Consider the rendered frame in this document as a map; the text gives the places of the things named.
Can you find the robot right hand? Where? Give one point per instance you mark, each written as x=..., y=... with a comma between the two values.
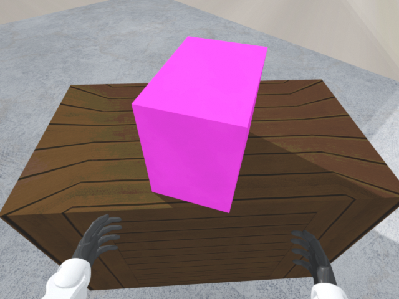
x=319, y=266

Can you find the robot left hand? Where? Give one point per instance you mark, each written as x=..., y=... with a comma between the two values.
x=89, y=246

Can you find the robot left forearm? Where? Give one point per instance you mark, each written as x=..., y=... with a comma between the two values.
x=70, y=281

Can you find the robot right forearm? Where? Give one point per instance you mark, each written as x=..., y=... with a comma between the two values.
x=327, y=291

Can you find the pedestal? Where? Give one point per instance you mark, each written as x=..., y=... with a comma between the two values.
x=306, y=166

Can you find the carton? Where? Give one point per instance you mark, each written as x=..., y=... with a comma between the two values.
x=194, y=116

